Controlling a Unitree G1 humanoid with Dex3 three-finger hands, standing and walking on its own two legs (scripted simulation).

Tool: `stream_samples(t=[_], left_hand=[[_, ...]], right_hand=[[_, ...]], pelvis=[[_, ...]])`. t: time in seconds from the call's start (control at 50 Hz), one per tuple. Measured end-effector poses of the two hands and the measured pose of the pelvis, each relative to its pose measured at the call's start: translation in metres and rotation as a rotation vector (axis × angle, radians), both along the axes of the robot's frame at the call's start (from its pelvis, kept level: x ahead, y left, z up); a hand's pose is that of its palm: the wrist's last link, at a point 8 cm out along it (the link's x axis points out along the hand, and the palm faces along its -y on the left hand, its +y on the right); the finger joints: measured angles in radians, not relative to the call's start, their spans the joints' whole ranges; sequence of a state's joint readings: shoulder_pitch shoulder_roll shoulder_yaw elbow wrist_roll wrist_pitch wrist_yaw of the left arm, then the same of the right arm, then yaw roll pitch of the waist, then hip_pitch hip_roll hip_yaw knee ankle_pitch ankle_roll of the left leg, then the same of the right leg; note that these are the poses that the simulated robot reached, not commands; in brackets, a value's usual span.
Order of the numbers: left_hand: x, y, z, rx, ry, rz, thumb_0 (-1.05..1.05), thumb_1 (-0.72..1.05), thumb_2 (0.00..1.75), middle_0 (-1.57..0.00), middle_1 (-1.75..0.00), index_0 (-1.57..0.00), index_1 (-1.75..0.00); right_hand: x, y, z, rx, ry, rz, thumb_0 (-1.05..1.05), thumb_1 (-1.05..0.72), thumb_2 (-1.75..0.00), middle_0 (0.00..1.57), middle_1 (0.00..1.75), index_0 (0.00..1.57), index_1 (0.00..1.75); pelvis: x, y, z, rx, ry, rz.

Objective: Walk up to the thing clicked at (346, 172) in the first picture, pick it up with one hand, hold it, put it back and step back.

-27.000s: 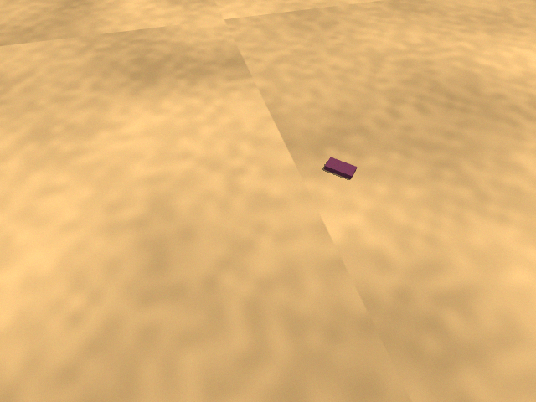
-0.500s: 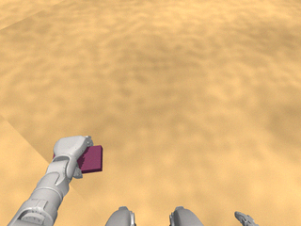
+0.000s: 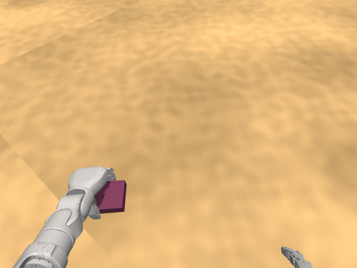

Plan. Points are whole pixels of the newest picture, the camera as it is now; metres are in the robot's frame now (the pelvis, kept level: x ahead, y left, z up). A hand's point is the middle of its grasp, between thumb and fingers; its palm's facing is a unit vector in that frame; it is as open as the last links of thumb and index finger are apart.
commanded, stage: hold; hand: left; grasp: from above
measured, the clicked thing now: (96, 197) +0.31 +0.23 -0.10
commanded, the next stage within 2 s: crouch in 1.58 s
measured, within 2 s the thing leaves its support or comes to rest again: neither
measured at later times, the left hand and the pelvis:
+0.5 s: hand (91, 199) +0.29 +0.22 -0.04, palm faces -0.47 -0.04 -0.88, open 10.5 cm; pelvis -0.01 +0.00 +0.01, yaw +0 degrees
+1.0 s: hand (89, 202) +0.27 +0.22 -0.02, palm faces -0.46 -0.05 -0.89, open 10.5 cm; pelvis -0.01 -0.01 +0.02, yaw +0 degrees
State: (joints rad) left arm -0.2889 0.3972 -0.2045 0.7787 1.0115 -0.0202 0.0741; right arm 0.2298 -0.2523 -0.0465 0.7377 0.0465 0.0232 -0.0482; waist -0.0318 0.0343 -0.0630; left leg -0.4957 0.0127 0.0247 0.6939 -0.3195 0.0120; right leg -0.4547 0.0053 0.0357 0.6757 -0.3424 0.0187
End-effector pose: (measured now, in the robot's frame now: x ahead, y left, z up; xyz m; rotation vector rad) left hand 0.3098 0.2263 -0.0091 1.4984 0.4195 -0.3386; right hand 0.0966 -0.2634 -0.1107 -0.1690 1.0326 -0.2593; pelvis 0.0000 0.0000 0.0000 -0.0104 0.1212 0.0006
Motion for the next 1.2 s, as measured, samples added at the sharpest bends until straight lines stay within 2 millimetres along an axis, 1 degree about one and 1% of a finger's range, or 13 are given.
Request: stream_samples(t=[0.24,0.42,0.76,1.06,1.2], left_hand=[[-0.005,-0.001,0.014,0.000,0.015,-0.013,0.00,-0.01,0.38,-0.67,-0.49,-0.70,-0.45],[-0.013,-0.002,0.023,-0.006,0.006,-0.019,0.00,-0.01,0.40,-0.67,-0.50,-0.70,-0.46],[-0.029,-0.005,0.034,-0.011,0.007,-0.026,0.00,-0.02,0.43,-0.66,-0.51,-0.69,-0.47],[-0.032,-0.009,0.045,-0.012,-0.003,-0.031,0.00,-0.02,0.45,-0.66,-0.51,-0.68,-0.48],[-0.033,-0.010,0.045,-0.020,0.007,-0.030,0.00,-0.02,0.45,-0.65,-0.52,-0.68,-0.48]], right_hand=[[0.010,0.004,0.007,0.018,-0.023,0.011,0.01,-0.88,-0.89,0.20,0.30,0.20,0.30],[0.011,0.006,0.010,0.025,-0.036,0.017,0.01,-0.88,-0.89,0.20,0.30,0.20,0.30],[0.016,0.005,0.017,0.030,-0.075,0.035,0.01,-0.89,-0.90,0.20,0.30,0.20,0.30],[0.024,0.006,0.021,0.034,-0.104,0.045,0.01,-0.89,-0.90,0.20,0.30,0.20,0.30],[0.027,0.007,0.022,0.037,-0.107,0.049,0.01,-0.89,-0.90,0.20,0.30,0.20,0.30]], pelvis=[[0.001,0.000,0.006,0.003,-0.031,-0.004],[-0.003,-0.001,0.010,0.005,-0.054,-0.006],[-0.012,-0.004,0.014,0.009,-0.088,-0.005],[-0.015,-0.007,0.017,0.012,-0.107,-0.005],[-0.014,-0.008,0.018,0.012,-0.109,-0.005]])
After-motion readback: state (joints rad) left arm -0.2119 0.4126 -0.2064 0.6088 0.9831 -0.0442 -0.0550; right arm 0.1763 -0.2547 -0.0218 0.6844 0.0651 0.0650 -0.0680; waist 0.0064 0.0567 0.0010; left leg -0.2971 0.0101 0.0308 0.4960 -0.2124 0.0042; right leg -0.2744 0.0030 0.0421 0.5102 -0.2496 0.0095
